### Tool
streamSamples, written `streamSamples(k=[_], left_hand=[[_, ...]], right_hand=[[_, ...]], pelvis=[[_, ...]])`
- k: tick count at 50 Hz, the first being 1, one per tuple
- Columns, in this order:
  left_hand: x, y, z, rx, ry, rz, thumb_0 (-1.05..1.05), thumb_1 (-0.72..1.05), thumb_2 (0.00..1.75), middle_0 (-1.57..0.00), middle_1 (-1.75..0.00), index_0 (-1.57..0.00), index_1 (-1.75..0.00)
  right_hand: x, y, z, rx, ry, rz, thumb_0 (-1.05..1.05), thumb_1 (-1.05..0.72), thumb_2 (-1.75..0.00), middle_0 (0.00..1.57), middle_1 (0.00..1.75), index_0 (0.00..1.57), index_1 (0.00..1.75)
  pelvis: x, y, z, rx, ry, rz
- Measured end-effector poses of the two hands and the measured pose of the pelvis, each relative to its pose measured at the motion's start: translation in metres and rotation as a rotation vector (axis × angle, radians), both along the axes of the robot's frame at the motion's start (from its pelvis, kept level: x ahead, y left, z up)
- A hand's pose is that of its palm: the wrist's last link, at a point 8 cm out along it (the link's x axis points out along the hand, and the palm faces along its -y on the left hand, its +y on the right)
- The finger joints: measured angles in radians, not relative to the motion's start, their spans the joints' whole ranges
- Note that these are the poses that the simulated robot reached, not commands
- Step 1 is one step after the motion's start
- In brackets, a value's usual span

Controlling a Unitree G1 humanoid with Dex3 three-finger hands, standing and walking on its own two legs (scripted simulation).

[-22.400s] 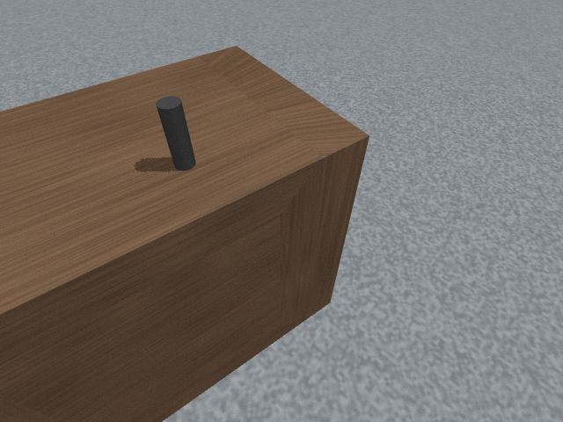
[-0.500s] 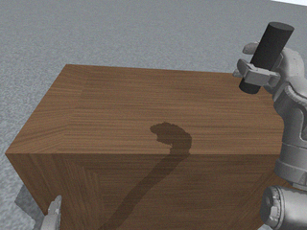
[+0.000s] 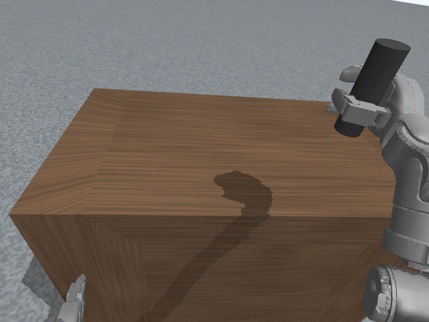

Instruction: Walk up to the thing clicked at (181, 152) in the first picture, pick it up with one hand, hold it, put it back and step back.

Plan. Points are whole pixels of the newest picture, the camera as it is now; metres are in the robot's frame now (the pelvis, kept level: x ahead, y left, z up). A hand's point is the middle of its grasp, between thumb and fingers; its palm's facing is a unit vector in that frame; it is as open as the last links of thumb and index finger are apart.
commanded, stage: hold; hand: right
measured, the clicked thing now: (367, 92) +0.34 -0.20 +0.33
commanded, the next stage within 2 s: crouch in 0.70 s
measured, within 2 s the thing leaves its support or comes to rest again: neither
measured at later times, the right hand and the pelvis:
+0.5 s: hand (348, 97) +0.35 -0.18 +0.31, palm faces +0.21 +0.98 +0.00, open 5.4 cm; pelvis +0.00 +0.00 +0.00, yaw +0 degrees
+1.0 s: hand (348, 103) +0.36 -0.19 +0.30, palm faces +0.22 +0.97 +0.02, open 5.4 cm; pelvis +0.00 +0.00 +0.00, yaw +0 degrees
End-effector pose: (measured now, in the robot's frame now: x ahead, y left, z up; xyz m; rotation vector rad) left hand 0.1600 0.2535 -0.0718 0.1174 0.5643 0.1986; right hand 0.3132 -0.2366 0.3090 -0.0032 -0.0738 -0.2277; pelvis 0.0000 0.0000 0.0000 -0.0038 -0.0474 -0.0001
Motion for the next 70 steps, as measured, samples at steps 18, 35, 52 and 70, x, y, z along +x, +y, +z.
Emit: streamSamples(k=[18, 35, 52, 70], left_hand=[[0.008, 0.003, 0.003, 0.007, -0.022, 0.006, -0.01, -0.54, 0.05, -0.06, -0.06, -0.06, -0.06], [0.008, 0.005, 0.003, 0.007, -0.012, 0.005, -0.01, -0.54, 0.05, -0.06, -0.06, -0.06, -0.06], [0.005, 0.003, 0.011, 0.024, -0.029, 0.008, -0.01, -0.53, 0.05, -0.05, -0.06, -0.06, -0.05], [-0.028, -0.002, -0.002, 0.052, 0.058, 0.05, -0.01, -0.53, 0.06, -0.05, -0.06, -0.06, -0.05]], right_hand=[[0.001, 0.003, -0.001, 0.001, 0.007, 0.014, 0.0, -0.16, -1.11, 1.01, 1.13, 1.0, 1.11], [0.005, 0.007, 0.005, 0.003, -0.008, 0.022, 0.0, -0.17, -1.11, 1.01, 1.13, 1.0, 1.12], [0.016, -0.005, -0.014, 0.025, 0.049, -0.001, 0.0, -0.16, -1.12, 1.01, 1.12, 1.0, 1.11], [0.056, -0.029, -0.084, 0.039, 0.124, -0.058, 0.0, -0.16, -1.12, 1.01, 1.12, 1.0, 1.11]], pelvis=[[0.002, 0.001, 0.0, 0.0, -0.001, -0.003], [0.004, 0.003, 0.0, -0.001, 0.0, -0.002], [0.003, 0.001, 0.001, -0.001, -0.003, -0.003], [-0.005, -0.003, 0.0, 0.005, 0.024, 0.024]])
